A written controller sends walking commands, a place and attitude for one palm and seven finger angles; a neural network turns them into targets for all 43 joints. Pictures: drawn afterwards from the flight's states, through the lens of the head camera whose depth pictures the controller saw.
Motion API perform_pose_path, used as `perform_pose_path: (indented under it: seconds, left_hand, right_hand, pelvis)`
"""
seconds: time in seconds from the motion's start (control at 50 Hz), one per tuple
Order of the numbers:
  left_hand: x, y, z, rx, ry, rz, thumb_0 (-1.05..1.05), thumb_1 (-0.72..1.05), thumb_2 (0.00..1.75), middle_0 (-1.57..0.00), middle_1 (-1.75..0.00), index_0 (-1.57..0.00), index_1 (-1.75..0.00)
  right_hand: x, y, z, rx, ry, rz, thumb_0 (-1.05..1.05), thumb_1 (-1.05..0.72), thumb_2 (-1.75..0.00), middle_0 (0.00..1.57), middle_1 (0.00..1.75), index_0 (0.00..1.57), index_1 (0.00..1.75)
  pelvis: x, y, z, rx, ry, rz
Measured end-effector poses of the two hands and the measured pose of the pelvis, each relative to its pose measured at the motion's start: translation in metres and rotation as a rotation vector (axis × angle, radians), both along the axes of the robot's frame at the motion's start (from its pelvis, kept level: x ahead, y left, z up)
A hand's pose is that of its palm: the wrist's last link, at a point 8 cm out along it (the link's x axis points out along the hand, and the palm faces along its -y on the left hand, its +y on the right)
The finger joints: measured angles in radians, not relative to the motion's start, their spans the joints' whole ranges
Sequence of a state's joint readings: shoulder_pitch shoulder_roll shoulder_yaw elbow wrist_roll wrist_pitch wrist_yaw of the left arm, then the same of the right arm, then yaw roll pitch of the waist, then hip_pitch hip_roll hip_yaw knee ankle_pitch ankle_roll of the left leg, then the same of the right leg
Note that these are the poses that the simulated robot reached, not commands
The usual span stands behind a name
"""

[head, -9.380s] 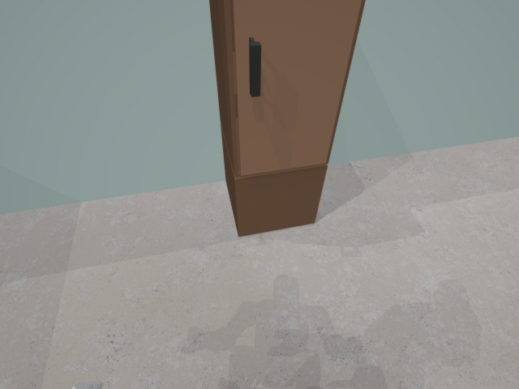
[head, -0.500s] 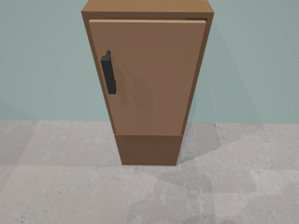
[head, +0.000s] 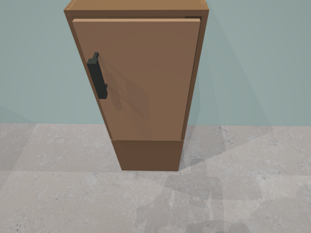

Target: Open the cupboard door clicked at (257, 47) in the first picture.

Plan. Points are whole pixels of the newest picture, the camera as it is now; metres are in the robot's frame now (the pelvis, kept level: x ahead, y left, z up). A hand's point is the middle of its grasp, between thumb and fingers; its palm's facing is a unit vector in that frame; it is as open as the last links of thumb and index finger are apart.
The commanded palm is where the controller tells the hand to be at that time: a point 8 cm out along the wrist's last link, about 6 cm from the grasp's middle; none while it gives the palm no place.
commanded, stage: come to a stop and stand still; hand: left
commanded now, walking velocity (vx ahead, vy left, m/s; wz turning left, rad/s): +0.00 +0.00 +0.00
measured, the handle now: (99, 76) +0.55 +0.22 +0.09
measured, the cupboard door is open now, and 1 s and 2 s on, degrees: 0 0 0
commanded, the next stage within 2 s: look again from close up in 0.30 s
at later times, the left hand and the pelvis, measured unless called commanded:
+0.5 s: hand out of the picture +0.01 +0.17 -0.17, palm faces +0.04 -0.98 -0.20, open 7.3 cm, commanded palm none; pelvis -0.01 -0.01 +0.00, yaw +1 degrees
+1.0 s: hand out of the picture -0.01 +0.17 -0.17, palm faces +0.11 -0.97 -0.20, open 7.3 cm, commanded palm +0.08 +0.22 -0.06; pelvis -0.02 -0.01 +0.00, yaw +2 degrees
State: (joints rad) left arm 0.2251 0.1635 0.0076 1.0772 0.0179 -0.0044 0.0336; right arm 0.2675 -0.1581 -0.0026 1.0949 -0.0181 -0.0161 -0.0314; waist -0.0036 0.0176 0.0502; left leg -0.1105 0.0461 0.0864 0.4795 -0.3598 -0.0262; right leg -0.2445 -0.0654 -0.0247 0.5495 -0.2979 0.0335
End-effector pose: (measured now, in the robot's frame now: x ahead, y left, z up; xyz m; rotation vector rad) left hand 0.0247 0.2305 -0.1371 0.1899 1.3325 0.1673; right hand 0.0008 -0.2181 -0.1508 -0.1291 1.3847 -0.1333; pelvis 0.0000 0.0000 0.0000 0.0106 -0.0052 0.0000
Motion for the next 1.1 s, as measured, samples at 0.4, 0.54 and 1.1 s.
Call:
perform_pose_path:
  seconds: [0.4,0.54,1.1]
  left_hand:
    - [-0.021,-0.016,-0.004,-0.027,0.022,0.035,0.01,0.93,0.9,-0.2,-0.3,-0.2,-0.3]
    - [-0.026,-0.016,-0.004,-0.031,0.022,0.04,0.01,0.92,0.9,-0.2,-0.3,-0.2,-0.3]
    - [0.048,0.009,0.084,0.059,-0.613,0.14,0.04,0.93,0.88,-0.2,-0.32,-0.2,-0.32]
  right_hand:
    - [0.006,-0.018,0.009,-0.025,-0.005,0.029,0.0,-0.92,-0.9,0.2,0.29,0.2,0.3]
    - [-0.004,-0.013,0.01,-0.019,0.011,0.028,0.0,-0.91,-0.9,0.2,0.29,0.2,0.3]
    - [0.025,-0.025,0.024,-0.083,-0.341,0.031,0.02,-0.93,-0.9,0.21,0.3,0.2,0.3]
  pelvis:
    - [-0.003,-0.014,0.003,-0.008,-0.004,0.018]
    - [-0.006,-0.013,0.004,-0.008,-0.007,0.021]
    - [-0.023,-0.005,-0.002,-0.005,0.012,0.06]
